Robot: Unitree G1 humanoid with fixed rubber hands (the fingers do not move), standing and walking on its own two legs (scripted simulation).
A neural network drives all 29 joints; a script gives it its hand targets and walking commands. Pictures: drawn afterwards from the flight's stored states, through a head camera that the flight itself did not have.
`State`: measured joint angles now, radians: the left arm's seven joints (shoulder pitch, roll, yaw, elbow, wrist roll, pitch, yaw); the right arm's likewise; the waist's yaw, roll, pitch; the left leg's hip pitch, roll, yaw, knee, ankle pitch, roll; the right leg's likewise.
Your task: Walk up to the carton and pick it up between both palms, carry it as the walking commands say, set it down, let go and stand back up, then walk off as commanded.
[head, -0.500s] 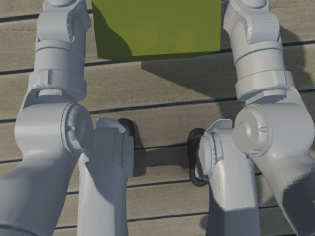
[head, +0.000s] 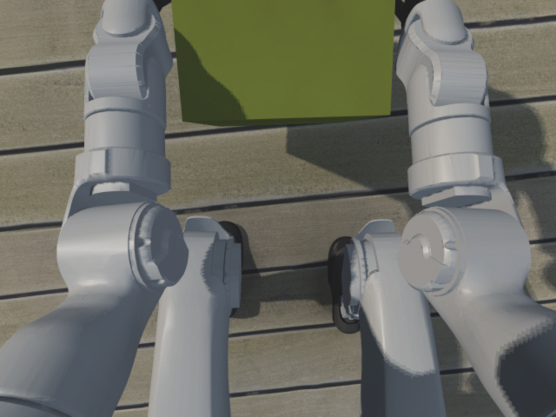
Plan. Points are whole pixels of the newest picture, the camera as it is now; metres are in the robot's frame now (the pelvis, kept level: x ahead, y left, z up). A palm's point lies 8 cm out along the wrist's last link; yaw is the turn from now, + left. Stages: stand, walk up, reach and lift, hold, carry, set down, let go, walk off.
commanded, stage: reach and lift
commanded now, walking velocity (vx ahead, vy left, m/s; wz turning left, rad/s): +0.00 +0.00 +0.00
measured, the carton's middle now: (280, 35) +0.54 +0.03 -0.19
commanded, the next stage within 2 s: none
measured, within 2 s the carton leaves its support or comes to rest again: neither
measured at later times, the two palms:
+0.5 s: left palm out of the picture +0.52 +0.18 -0.03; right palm out of the picture +0.53 -0.11 -0.03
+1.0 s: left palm out of the picture +0.50 +0.18 +0.04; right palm out of the picture +0.51 -0.11 +0.04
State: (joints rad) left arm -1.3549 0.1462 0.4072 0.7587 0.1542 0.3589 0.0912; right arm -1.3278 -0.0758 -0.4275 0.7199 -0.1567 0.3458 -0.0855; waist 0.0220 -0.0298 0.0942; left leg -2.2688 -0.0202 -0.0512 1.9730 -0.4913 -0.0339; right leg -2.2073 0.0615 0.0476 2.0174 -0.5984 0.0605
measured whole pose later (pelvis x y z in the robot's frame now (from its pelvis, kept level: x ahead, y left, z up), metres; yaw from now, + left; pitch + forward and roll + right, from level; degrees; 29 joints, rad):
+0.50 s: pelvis +0.00 +0.00 +0.05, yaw +0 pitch +46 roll -1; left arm -1.25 0.07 0.49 0.70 0.25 0.41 0.05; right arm -1.23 0.00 -0.50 0.67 -0.25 0.41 -0.06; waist 0.02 -0.03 -0.04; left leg -2.14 -0.02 -0.05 1.79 -0.45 -0.04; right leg -2.09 0.06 0.05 1.84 -0.54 0.05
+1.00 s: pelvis +0.00 +0.00 +0.10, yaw +0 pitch +44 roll -1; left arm -1.11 0.00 0.51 0.63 0.28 0.43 0.04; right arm -1.10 0.06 -0.52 0.61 -0.28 0.42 -0.03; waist 0.02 -0.02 -0.13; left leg -1.97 -0.02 -0.05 1.62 -0.43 -0.03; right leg -1.91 0.05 0.05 1.66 -0.52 0.05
